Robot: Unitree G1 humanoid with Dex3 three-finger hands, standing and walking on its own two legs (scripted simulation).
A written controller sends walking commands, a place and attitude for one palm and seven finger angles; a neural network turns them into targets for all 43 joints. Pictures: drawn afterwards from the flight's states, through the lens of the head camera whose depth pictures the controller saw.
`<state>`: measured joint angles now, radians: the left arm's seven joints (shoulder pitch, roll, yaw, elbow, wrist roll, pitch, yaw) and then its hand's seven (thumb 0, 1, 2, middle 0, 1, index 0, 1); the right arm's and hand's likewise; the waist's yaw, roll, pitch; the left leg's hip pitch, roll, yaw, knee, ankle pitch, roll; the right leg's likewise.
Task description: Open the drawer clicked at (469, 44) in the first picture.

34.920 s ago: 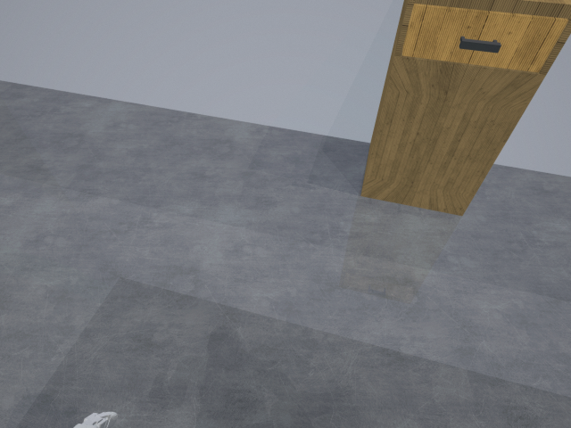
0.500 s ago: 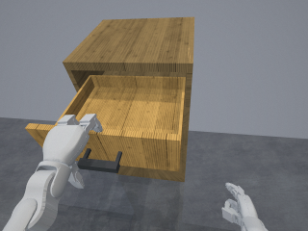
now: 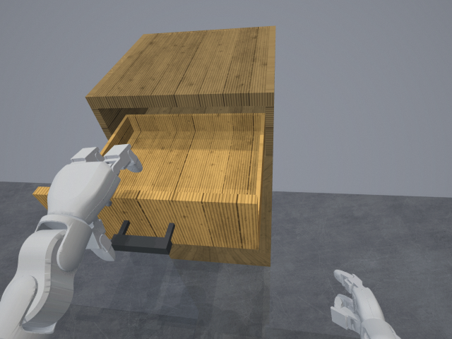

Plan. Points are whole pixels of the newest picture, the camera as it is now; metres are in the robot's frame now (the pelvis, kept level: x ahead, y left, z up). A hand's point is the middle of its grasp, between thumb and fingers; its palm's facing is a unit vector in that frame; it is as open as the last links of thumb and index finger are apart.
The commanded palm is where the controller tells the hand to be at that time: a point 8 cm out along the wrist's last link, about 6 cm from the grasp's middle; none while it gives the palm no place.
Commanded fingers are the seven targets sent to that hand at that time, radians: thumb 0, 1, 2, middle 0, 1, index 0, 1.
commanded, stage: draw the hand back to the body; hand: left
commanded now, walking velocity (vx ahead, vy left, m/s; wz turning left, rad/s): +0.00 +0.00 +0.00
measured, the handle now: (144, 235) +0.29 +0.22 +0.02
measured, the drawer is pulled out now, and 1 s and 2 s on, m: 0.30 0.30 0.30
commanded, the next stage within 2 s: step back with the hand held close in 1.58 s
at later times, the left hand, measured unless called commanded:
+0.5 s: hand (92, 224) +0.22 +0.24 +0.15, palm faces +0.12 -0.07 -0.99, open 13.8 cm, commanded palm +0.18 +0.25 +0.21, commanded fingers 0.00 -0.50 0.30 -0.30 -1.20 -0.30 -1.20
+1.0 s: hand (79, 207) +0.22 +0.23 +0.20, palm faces +0.43 -0.84 -0.33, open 12.0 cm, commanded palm +0.16 +0.27 +0.21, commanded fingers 0.00 0.27 0.63 -0.25 -0.70 -0.25 -0.70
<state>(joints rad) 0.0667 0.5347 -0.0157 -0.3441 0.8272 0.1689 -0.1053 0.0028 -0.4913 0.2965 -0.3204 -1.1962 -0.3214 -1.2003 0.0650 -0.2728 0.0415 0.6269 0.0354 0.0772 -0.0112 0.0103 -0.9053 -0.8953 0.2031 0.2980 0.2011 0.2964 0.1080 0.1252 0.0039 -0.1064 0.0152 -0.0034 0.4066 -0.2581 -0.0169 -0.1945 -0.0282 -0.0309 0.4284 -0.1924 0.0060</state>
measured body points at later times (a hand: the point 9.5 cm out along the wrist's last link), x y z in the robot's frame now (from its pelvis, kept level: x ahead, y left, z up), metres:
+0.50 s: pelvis +0.00 +0.00 +0.00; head -0.01 -0.05 +0.44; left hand +0.21 +0.24 +0.20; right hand +0.24 -0.21 -0.09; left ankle -0.02 +0.13 -0.74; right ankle +0.03 -0.12 -0.74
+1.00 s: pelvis +0.02 +0.00 +0.00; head +0.01 -0.01 +0.45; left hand +0.19 +0.27 +0.22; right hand +0.20 -0.21 -0.08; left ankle -0.02 +0.13 -0.74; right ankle +0.03 -0.12 -0.74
